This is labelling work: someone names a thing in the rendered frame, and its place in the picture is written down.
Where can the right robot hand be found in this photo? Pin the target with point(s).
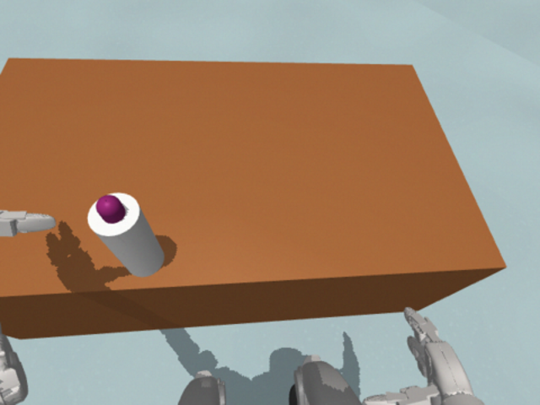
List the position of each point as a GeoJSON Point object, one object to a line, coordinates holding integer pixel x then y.
{"type": "Point", "coordinates": [436, 360]}

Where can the bottle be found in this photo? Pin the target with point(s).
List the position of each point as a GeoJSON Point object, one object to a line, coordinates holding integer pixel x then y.
{"type": "Point", "coordinates": [120, 223]}

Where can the left robot hand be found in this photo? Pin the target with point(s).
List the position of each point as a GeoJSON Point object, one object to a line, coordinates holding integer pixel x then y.
{"type": "Point", "coordinates": [12, 223]}

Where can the left robot arm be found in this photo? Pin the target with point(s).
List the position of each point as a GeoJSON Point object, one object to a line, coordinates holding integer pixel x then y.
{"type": "Point", "coordinates": [13, 382]}

